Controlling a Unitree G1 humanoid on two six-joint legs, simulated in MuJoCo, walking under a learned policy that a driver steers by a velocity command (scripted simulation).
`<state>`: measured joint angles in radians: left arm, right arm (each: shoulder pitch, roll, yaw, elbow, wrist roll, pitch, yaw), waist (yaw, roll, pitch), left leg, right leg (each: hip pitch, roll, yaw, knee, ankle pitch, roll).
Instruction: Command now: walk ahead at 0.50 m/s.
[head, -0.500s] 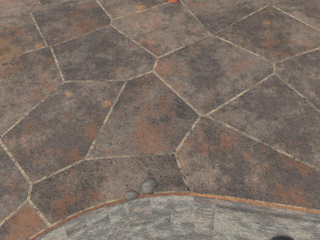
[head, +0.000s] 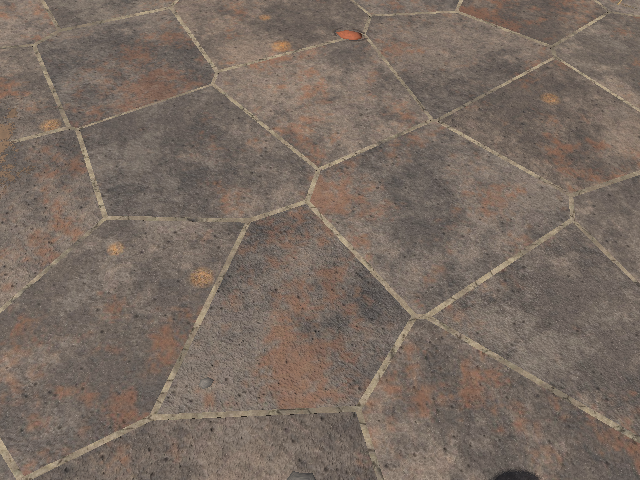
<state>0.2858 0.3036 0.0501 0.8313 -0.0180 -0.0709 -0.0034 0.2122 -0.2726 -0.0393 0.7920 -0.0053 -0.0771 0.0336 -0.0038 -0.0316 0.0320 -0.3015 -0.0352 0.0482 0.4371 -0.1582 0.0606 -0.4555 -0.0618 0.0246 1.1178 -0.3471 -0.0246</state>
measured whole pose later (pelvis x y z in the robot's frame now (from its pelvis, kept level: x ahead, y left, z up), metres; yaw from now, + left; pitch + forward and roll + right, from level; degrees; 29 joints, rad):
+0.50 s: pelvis +0.27 -0.06 +0.00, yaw +7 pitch +1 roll +0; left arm 0.15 0.25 0.05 0.79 0.01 -0.09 -0.02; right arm 0.32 -0.31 -0.06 0.87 0.03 -0.04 -0.01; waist -0.02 0.04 0.04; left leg -0.43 0.03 -0.05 1.14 -0.41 0.01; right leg -0.32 -0.01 -0.07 0.46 -0.16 -0.02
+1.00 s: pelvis +0.40 +0.00 +0.00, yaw +19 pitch +2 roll -1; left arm 0.09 0.30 0.06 0.89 -0.01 0.02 0.03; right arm 0.12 -0.25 -0.05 0.71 -0.02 0.00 0.00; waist 0.00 -0.03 0.07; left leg -0.38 -0.03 0.02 0.48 -0.12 0.07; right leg -0.45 -0.05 0.00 1.00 -0.49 0.06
